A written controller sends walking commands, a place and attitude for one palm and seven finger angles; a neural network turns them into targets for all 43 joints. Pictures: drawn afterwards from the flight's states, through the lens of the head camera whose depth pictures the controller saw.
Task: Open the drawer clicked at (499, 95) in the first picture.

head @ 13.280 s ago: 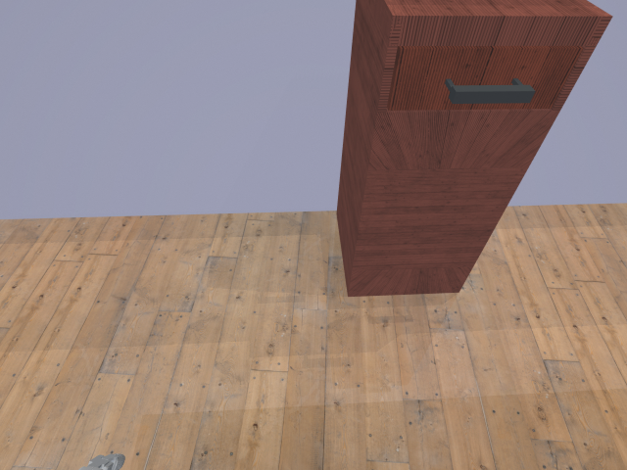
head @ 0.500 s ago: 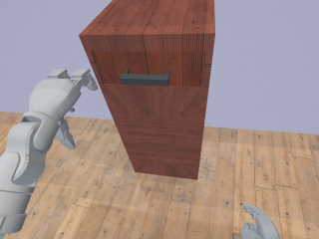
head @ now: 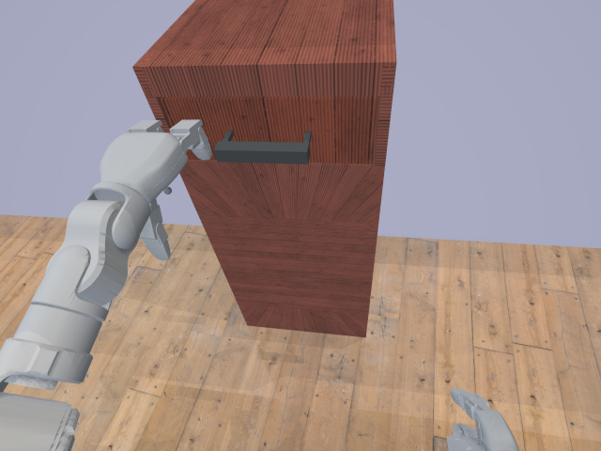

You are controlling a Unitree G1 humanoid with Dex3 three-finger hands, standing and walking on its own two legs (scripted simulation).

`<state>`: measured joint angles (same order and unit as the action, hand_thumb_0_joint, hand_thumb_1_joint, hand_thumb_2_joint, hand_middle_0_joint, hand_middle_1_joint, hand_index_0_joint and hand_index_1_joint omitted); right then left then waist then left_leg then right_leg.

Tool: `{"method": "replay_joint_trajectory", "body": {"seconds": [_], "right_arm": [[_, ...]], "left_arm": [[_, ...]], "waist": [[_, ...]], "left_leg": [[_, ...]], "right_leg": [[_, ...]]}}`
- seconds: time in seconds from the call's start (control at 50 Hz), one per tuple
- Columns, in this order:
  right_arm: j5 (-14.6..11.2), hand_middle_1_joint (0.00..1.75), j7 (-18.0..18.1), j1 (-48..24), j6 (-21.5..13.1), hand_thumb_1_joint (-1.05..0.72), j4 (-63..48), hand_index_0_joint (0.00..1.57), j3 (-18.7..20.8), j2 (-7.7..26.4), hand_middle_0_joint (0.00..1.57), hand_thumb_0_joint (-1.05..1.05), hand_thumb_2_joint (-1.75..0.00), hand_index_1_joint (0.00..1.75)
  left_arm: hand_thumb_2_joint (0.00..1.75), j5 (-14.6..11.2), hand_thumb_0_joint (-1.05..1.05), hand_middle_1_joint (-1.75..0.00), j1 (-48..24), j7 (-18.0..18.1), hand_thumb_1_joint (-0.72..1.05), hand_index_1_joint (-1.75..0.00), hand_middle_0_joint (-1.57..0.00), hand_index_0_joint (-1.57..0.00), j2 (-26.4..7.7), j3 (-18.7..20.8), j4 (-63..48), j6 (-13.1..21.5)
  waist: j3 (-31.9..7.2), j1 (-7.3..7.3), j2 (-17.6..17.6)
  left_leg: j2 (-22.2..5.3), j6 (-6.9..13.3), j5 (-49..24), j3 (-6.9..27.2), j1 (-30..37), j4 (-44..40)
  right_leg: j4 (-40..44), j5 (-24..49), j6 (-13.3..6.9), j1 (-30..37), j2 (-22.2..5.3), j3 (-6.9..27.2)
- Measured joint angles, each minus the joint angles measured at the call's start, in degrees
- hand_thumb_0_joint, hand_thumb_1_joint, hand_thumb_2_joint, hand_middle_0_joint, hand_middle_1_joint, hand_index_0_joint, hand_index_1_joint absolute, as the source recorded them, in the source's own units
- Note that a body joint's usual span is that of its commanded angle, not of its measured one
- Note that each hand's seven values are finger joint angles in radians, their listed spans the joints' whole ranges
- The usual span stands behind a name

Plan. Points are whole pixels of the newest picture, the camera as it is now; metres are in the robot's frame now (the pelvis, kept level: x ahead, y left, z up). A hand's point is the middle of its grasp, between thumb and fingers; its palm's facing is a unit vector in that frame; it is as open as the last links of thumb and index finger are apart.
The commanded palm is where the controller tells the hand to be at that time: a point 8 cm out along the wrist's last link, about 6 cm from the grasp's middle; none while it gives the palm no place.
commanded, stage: move the hooked fingers above the handle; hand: left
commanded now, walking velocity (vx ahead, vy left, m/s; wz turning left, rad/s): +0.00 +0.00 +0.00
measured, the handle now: (265, 144) +0.59 +0.14 +0.08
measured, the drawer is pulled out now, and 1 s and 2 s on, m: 0.00 0.00 0.00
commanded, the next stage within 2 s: none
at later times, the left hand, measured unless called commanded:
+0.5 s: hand (215, 170) +0.44 +0.17 +0.15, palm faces +0.01 -0.02 -1.00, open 13.8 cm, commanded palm +0.43 +0.18 +0.21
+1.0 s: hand (252, 146) +0.52 +0.14 +0.13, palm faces -0.01 -0.02 -1.00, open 13.8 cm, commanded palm +0.51 +0.15 +0.20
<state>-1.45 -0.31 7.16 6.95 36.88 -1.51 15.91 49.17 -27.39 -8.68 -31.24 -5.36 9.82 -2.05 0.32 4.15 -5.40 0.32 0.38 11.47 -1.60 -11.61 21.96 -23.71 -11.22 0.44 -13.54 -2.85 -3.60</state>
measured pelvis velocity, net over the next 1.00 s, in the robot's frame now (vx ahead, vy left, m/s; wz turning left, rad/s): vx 0.03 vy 0.00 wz -0.02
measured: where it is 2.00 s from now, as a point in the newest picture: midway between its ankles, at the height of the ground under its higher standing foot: outside the picture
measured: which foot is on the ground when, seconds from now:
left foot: down 0.00-1.00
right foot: down 0.00-1.00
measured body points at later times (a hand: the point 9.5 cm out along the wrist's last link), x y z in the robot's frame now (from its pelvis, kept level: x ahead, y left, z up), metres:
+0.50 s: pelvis +0.02 +0.00 +0.00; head +0.05 -0.04 +0.45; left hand +0.43 +0.17 +0.20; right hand +0.18 -0.24 -0.13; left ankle +0.00 +0.12 -0.74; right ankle +0.01 -0.12 -0.74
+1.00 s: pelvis +0.03 +0.00 -0.01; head +0.08 -0.04 +0.44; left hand +0.51 +0.14 +0.19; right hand +0.11 -0.27 -0.15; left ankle +0.00 +0.12 -0.74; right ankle +0.01 -0.12 -0.74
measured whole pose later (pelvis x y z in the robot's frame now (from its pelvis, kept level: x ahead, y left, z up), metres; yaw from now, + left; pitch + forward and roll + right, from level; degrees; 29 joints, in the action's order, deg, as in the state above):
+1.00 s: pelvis +0.03 +0.00 -0.01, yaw -1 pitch +9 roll +1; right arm -1.3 1.2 15.4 8.7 40.2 1.9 15.5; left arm 55.0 -52.9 0.2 -23.8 -11.4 45.8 -1.5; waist -4.0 -1.5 -4.0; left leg -0.4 0.1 16.0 -2.8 -20.2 26.9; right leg -29.0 -15.5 0.2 -22.9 -2.2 -2.3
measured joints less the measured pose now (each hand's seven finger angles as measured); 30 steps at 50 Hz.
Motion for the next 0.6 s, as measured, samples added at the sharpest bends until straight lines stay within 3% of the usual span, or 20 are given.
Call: {"method": "replay_joint_trajectory", "body": {"seconds": [0.12,0.24,0.42,0.6], "right_arm": [[-0.16,0.3,0.04,1.68,0.65,-0.91,0.07,0.2,0.82,0.67,0.2,0.01,-0.9,0.3],[-0.21,0.3,-0.16,2.2,0.75,-0.91,0.55,0.2,1.4,0.68,0.2,0.01,-0.9,0.3],[-0.75,0.3,0.51,1.71,1.04,-0.91,0.69,0.2,1.11,-0.07,0.2,0.01,-0.9,0.3],[-0.69,0.3,1.58,2.47,1.28,-0.91,0.55,0.2,1.14,-0.28,0.2,0.01,-0.9,0.3]], "left_arm": [[0.3,0.51,0.0,-1.21,-0.56,-0.03,-0.49,-1.2,-0.32,-0.32,0.92,-1.54,1.03,0.02],[0.3,0.69,0.0,-1.21,-1.48,2.29,-0.49,-1.2,-0.32,-0.32,2.36,-2.73,1.73,0.77],[0.3,2.66,0.0,-1.21,-8.11,3.21,-0.49,-1.2,-0.32,-0.32,3.37,-5.24,10.83,-2.63],[0.3,2.99,0.0,-1.21,-13.85,3.41,-0.49,-1.2,-0.32,-0.32,4.95,-6.39,19.1,-0.22]], "waist": [[-0.39,-0.66,-0.05],[-0.91,-0.84,0.01],[-1.73,-1.49,0.4],[-2.37,-2.62,0.94]], "left_leg": [[0.04,0.11,0.47,-0.35,-0.4,-0.01],[-0.03,0.05,1.01,-0.6,-0.78,0.2],[-0.22,-0.16,1.59,-0.35,-1.95,0.8],[-0.37,-0.25,2.63,-0.35,-3.33,1.96]], "right_leg": [[-0.32,-0.52,0.1,-0.68,-0.03,0.37],[-0.76,-1.09,0.08,-1.28,0.04,0.63],[-1.52,-1.85,-0.15,-2.44,0.19,0.39],[-2.66,-2.87,-0.22,-3.85,0.29,0.42]]}}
